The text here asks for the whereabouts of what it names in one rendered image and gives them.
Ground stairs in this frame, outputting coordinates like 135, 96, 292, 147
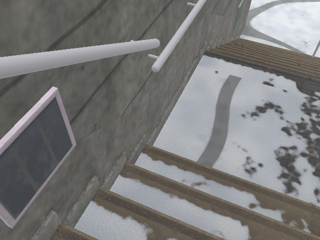
50, 144, 320, 240
210, 38, 320, 80

